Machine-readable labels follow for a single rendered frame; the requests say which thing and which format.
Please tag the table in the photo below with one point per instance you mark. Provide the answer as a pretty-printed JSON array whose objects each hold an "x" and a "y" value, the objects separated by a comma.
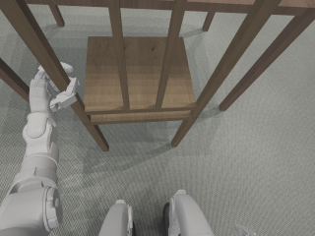
[{"x": 302, "y": 10}]

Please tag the robot right shin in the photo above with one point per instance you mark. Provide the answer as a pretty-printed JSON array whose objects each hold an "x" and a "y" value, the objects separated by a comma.
[{"x": 174, "y": 228}]

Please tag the left robot forearm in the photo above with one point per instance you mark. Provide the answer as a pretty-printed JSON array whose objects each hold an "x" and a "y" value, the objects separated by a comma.
[{"x": 40, "y": 163}]

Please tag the robot right hand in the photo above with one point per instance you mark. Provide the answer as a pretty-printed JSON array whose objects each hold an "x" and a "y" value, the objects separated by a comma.
[{"x": 244, "y": 231}]

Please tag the robot left hand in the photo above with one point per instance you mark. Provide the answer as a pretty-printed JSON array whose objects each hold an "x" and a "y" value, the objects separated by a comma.
[{"x": 42, "y": 91}]

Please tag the robot left upper arm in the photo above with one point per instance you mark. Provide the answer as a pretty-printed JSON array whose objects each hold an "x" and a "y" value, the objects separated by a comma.
[{"x": 34, "y": 212}]

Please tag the chair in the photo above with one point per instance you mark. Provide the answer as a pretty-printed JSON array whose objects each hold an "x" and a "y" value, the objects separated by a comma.
[{"x": 137, "y": 79}]

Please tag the robot left thigh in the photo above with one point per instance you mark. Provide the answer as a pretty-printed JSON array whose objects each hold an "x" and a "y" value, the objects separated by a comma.
[{"x": 118, "y": 220}]

